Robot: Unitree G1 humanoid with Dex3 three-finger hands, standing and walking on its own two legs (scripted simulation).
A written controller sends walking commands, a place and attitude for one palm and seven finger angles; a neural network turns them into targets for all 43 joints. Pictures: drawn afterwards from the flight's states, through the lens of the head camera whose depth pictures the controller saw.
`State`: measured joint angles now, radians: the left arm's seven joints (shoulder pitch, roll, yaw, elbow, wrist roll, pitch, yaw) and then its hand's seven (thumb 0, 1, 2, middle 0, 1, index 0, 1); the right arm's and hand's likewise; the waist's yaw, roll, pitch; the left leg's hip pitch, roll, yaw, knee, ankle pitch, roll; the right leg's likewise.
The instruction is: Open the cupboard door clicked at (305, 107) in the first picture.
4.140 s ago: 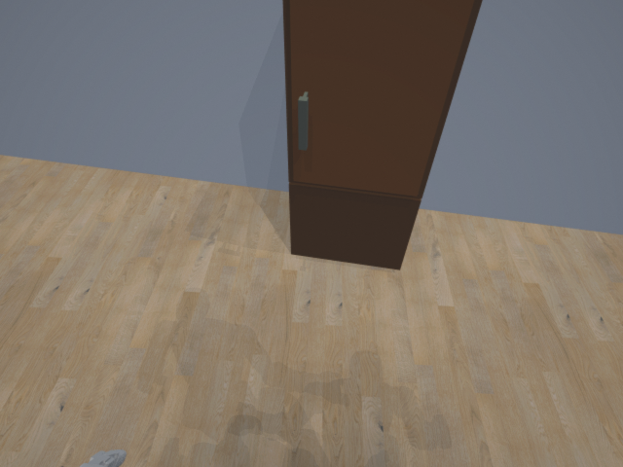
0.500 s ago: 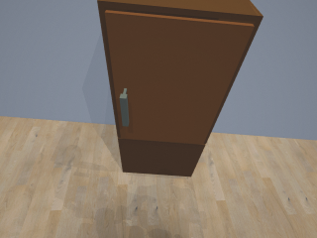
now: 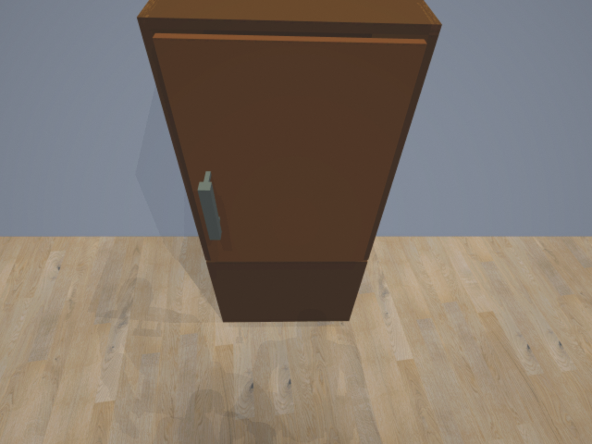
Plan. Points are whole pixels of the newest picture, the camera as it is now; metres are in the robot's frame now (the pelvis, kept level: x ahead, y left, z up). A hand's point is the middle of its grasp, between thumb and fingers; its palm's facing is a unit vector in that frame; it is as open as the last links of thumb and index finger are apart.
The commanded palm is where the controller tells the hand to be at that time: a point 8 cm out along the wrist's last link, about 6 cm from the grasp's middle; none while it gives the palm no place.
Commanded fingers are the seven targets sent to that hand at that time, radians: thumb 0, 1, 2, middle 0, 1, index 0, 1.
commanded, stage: come to a stop and stand still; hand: left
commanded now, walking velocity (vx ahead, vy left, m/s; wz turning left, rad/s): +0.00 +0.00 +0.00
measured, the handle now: (211, 206) +0.60 +0.20 -0.10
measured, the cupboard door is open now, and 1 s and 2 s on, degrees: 0 0 0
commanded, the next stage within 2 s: look again from close up in 0.48 s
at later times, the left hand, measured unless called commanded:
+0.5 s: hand out of the picture -0.02 +0.09 -0.18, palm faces +0.10 -0.99 -0.14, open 7.4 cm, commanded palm none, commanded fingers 0.00 0.90 0.90 -0.20 -0.30 -0.20 -0.30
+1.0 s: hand out of the picture +0.01 +0.18 -0.18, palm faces +0.02 -0.98 -0.22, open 7.4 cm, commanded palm none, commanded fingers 0.00 0.90 0.90 -0.20 -0.30 -0.20 -0.30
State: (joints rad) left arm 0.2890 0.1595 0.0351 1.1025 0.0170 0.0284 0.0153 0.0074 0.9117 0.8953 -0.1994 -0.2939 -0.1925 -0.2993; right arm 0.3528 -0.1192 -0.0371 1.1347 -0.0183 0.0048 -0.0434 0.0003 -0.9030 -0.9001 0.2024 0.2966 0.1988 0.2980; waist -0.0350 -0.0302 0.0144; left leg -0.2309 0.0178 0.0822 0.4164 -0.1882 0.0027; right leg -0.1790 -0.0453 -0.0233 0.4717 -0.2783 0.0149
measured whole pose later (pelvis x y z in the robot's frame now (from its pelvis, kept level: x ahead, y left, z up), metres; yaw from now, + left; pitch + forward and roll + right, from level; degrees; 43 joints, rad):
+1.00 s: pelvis +0.00 +0.00 +0.00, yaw +0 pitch -1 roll +0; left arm 0.30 0.17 0.00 1.06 0.02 -0.01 0.04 0.00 0.91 0.89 -0.20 -0.29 -0.19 -0.30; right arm 0.30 -0.16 0.00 1.05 -0.02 -0.01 -0.03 0.01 -0.95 -0.90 0.20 0.30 0.20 0.30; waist 0.01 0.00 0.00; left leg -0.23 -0.01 0.08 0.51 -0.26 0.04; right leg -0.17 -0.03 -0.03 0.51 -0.33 0.01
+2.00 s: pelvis +0.08 -0.04 -0.01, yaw +0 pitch +1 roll +1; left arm 0.23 0.17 0.02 0.98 0.03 0.00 0.04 0.00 0.91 0.89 -0.20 -0.29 -0.19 -0.30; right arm 0.13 -0.15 -0.03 0.98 -0.01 0.02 -0.03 -0.01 -0.92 -0.90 0.20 0.30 0.20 0.30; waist 0.02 0.00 0.06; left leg -0.32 0.02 0.09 0.64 -0.35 0.01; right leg -0.30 -0.04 -0.06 0.65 -0.36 -0.01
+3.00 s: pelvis +0.03 -0.01 +0.00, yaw +1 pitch -3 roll +1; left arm 0.24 0.32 0.00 1.03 0.03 0.00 0.00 0.01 0.91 0.89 -0.20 -0.29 -0.20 -0.30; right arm 0.21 -0.34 -0.03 1.03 -0.02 0.00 0.01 0.00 -0.90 -0.90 0.20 0.30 0.20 0.30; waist 0.00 0.00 0.01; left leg -0.18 -0.03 0.10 0.41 -0.18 0.05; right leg -0.22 -0.07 -0.05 0.45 -0.17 0.02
